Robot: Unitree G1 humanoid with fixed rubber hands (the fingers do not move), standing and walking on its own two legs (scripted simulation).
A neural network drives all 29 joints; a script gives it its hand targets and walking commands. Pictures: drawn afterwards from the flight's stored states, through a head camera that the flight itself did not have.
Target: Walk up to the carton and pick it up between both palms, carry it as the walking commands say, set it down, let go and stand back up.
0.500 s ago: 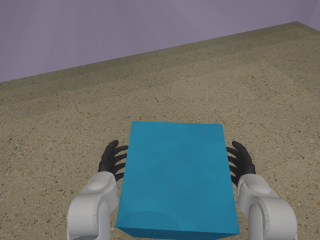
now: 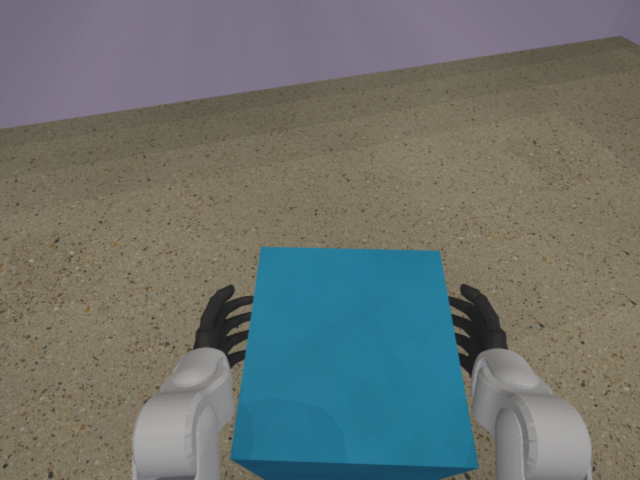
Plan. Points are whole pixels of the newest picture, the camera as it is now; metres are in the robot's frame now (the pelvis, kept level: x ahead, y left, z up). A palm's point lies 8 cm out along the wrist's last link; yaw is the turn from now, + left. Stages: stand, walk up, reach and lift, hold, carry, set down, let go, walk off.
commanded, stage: carry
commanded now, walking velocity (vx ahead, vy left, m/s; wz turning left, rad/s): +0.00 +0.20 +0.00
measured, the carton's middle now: (345, 376) +0.25 +0.01 +0.01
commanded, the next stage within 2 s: none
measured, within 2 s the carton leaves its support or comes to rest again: neither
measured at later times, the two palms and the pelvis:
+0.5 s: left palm (64, 389) +0.19 +0.30 +0.08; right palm (353, 399) +0.19 +0.01 +0.09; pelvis -0.06 +0.15 -0.01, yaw +1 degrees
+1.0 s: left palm out of the picture +0.13 +0.40 +0.09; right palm (232, 471) +0.13 +0.11 +0.09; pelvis -0.11 +0.27 +0.00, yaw -1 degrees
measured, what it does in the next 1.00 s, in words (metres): steps to the left: right foot, then left foot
